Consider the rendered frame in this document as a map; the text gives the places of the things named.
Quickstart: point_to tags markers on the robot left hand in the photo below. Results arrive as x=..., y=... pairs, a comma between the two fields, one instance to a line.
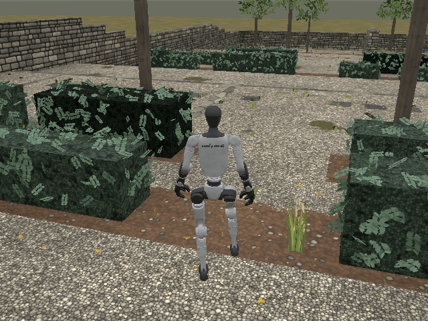
x=183, y=188

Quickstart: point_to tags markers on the left robot upper arm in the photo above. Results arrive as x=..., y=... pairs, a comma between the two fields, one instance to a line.
x=189, y=151

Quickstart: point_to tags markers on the robot right forearm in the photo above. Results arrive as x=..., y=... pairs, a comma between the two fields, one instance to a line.
x=246, y=179

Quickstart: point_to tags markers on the robot left forearm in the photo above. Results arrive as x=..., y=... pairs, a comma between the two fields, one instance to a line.
x=181, y=176

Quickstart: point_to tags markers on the robot right hand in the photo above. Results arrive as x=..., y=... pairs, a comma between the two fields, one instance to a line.
x=250, y=196

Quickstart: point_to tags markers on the robot left thigh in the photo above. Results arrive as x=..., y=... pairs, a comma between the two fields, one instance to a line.
x=198, y=204

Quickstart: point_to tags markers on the right robot upper arm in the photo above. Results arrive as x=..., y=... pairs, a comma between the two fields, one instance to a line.
x=237, y=152

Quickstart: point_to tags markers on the right robot shin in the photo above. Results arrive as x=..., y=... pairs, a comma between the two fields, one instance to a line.
x=232, y=225

